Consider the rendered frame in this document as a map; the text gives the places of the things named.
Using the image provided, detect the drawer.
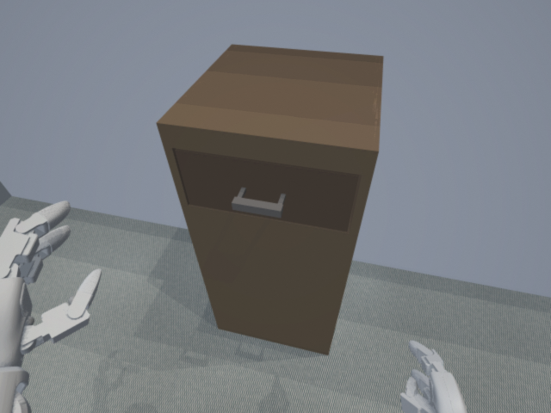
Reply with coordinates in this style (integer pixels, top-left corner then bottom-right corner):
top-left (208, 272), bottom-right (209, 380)
top-left (175, 149), bottom-right (359, 231)

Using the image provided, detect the cabinet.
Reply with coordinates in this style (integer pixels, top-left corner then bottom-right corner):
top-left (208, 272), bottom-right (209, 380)
top-left (157, 44), bottom-right (383, 355)

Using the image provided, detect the left robot forearm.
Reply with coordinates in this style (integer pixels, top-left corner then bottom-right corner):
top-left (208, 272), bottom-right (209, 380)
top-left (0, 367), bottom-right (32, 413)

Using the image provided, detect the left robot hand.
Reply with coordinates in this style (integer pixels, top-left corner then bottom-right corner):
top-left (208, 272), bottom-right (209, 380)
top-left (0, 200), bottom-right (102, 367)

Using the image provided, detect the right robot hand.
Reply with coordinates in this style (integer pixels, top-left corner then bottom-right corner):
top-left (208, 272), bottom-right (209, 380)
top-left (400, 340), bottom-right (467, 413)

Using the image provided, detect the handle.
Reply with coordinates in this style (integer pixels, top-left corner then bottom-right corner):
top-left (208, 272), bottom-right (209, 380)
top-left (232, 188), bottom-right (286, 218)

